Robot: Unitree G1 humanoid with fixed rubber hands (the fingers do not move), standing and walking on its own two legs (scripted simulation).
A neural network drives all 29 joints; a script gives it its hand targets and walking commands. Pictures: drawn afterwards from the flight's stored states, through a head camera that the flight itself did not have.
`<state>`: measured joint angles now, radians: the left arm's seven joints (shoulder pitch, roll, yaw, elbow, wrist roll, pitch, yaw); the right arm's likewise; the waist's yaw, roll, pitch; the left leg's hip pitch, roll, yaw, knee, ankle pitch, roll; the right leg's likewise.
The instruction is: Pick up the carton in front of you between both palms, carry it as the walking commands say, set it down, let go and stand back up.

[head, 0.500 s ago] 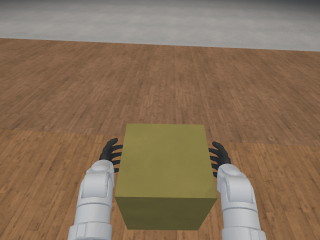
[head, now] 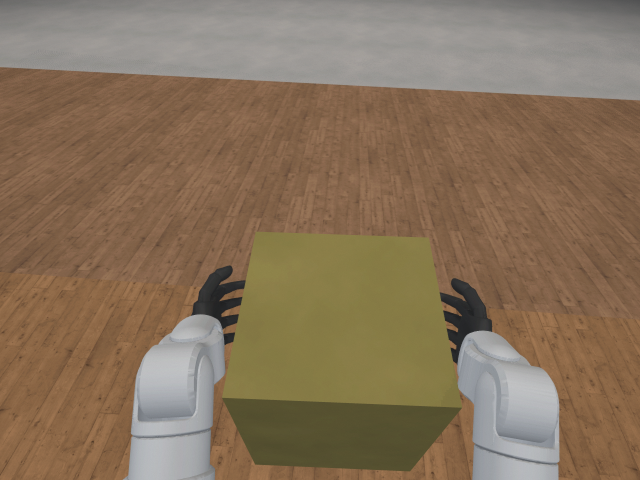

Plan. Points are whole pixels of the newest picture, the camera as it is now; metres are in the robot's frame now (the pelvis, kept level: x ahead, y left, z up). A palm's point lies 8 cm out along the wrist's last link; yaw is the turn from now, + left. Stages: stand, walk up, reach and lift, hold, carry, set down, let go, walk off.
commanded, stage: carry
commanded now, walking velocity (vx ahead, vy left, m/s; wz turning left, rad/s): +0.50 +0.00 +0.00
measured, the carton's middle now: (336, 357) +0.28 -0.01 +0.02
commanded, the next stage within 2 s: none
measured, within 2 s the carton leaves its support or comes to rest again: neither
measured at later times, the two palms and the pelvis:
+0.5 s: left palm (217, 186) +0.58 +0.19 +0.07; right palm (390, 195) +0.55 -0.11 +0.07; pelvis +0.30 +0.06 +0.01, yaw -3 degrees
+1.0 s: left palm (255, 96) +0.91 +0.16 +0.08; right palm (383, 97) +0.92 -0.14 +0.08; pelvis +0.64 +0.00 +0.01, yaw +2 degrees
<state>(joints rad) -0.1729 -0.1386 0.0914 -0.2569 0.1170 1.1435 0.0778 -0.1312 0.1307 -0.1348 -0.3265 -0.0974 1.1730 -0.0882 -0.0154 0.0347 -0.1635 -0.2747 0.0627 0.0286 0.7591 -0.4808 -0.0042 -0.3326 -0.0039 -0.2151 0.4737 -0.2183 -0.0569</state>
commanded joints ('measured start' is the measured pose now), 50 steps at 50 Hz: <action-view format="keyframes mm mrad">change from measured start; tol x32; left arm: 1 -453 -884 -668 -131 -374 62 -210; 50 -544 -893 -729 -152 -454 38 -251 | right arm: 1 -559 867 753 -73 431 49 275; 50 -556 898 766 -67 383 2 238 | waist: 1 42 -87 -120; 13 28 -201 -54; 17 -11 273 -259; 50 43 -110 -207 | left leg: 1 -572 69 -4 302 15 30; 15 255 -54 237 -297 311 56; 17 558 384 -562 -538 38 221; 39 365 139 214 -281 981 64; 42 -313 -80 144 457 45 -21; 50 -365 45 23 317 215 40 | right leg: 1 506 -415 554 -275 -3 -147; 12 345 -240 94 -239 308 -30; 15 173 -161 -24 161 400 31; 17 -304 13 43 682 -236 100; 19 -396 -83 193 834 -229 48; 39 45 35 -97 -32 165 12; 42 661 -458 732 -199 -107 -197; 50 366 -301 261 -238 161 -101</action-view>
